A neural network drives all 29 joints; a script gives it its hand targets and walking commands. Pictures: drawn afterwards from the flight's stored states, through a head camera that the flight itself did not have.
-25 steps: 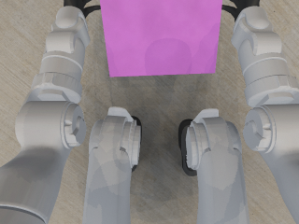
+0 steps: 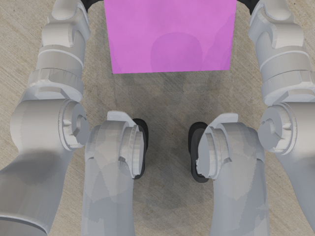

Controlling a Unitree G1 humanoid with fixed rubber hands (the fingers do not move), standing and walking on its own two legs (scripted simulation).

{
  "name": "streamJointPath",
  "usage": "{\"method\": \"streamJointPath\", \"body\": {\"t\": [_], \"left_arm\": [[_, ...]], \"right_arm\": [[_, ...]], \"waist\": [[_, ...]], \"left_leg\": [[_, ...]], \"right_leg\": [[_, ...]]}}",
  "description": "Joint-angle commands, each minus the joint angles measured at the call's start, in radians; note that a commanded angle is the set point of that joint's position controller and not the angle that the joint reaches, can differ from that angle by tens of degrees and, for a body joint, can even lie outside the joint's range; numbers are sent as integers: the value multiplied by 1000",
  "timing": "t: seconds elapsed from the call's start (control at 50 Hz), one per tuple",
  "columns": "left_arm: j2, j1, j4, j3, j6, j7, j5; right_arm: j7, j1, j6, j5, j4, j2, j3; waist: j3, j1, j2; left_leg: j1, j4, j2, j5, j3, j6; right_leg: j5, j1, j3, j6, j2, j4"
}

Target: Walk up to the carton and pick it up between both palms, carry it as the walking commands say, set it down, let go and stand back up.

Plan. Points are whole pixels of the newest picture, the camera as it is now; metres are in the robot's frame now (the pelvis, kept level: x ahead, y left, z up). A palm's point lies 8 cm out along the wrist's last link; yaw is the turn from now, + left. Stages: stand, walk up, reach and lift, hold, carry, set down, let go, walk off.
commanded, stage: set down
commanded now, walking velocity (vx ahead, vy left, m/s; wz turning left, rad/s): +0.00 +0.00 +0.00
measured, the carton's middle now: (168, 17) +0.53 +0.02 -0.26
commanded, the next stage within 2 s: none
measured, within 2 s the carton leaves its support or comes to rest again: rests again in 0.32 s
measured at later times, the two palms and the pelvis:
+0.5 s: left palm (80, 6) +0.53 +0.20 -0.19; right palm (257, 3) +0.54 -0.16 -0.18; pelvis +0.01 +0.00 -0.01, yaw +0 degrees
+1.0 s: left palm (82, 8) +0.53 +0.20 -0.19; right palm (257, 6) +0.53 -0.16 -0.19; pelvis -0.01 +0.00 -0.01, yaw +0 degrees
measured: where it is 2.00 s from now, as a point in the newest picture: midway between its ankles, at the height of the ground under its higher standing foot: (168, 160)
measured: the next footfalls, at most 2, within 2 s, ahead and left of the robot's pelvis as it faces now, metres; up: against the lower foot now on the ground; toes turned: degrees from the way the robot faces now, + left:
none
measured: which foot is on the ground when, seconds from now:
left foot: down 0.00-1.00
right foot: down 0.00-1.00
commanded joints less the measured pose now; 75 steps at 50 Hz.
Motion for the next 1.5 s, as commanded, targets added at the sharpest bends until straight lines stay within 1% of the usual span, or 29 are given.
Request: {"method": "streamJointPath", "body": {"t": [0.0,0.24,0.42,0.56,0.64,0.76,0.84,0.9,0.98,1.02,1.06,1.16,1.28,1.34,1.48], "left_arm": [[-814,-405,-74,-253,0,-247,-44],[-806,-337,-63,-255,4,-258,-33],[-798,-383,-94,-301,-33,-241,-92],[-761,-414,-74,-295,-43,-234,-97],[-727,-430,-61,-286,-48,-228,-97],[-618,-436,-37,-266,-66,-199,-96],[-505,-429,-14,-250,-85,-164,-103],[-311,-393,10,-207,-105,-110,-102],[65,-308,44,-138,-143,2,-119],[139,-305,63,-141,-152,35,-141],[173,-311,72,-144,-157,52,-154],[220,-308,83,-142,-163,63,-174],[235,-294,88,-156,-159,48,-204],[243,-289,87,-161,-156,39,-217],[278,-291,55,-154,-152,32,-229]], "right_arm": [[253,-455,-7,49,-99,826,277],[262,-372,-2,37,-75,829,269],[249,-409,-40,82,-97,815,295],[244,-438,-50,88,-83,781,290],[239,-457,-56,93,-74,748,283],[210,-460,-70,97,-48,635,260],[179,-450,-84,101,-22,522,240],[131,-403,-100,101,2,336,205],[24,-313,-129,116,35,-45,153],[-8,-297,-133,129,59,-118,151],[-24,-293,-135,138,64,-146,149],[-34,-291,-140,158,57,-181,155],[-26,-283,-138,161,55,-220,152],[-18,-281,-136,164,50,-230,153],[-10,-285,-130,183,14,-244,155]], "waist": [[-880,17,14],[-834,18,15],[-883,16,16],[-858,11,15],[-842,16,14],[-839,18,9],[-850,13,9],[-863,10,7],[-922,4,11],[-963,6,19],[-990,12,20],[-1011,19,15],[-1000,-3,18],[-995,-8,16],[-1048,10,17]], "left_leg": [[427,-161,-34,307,-20,7],[400,-143,-32,331,-27,9],[434,-118,-31,397,-37,10],[430,-116,-29,358,-39,11],[432,-117,-26,332,-39,11],[445,-117,-19,306,-37,6],[467,-116,-13,301,-36,0],[485,-116,-6,298,-33,-8],[531,-128,10,307,-39,-23],[551,-129,18,326,-47,-27],[554,-127,24,337,-52,-27],[531,-124,36,337,-57,-22],[508,-128,47,311,-65,-22],[504,-128,51,303,-69,-21],[542,-119,58,318,-68,-18]], "right_leg": [[275,317,5,-16,28,-161],[313,310,15,-19,27,-141],[386,342,24,-21,30,-118],[349,343,24,-21,25,-118],[319,341,23,-20,21,-120],[294,358,19,-14,12,-122],[287,377,15,-9,5,-122],[284,400,15,-2,-5,-123],[282,455,16,11,-29,-130],[295,470,23,14,-39,-130],[306,471,29,16,-43,-130],[315,460,41,18,-50,-135],[303,447,41,10,-63,-140],[298,446,39,6,-68,-139],[311,479,35,4,-72,-130]]}}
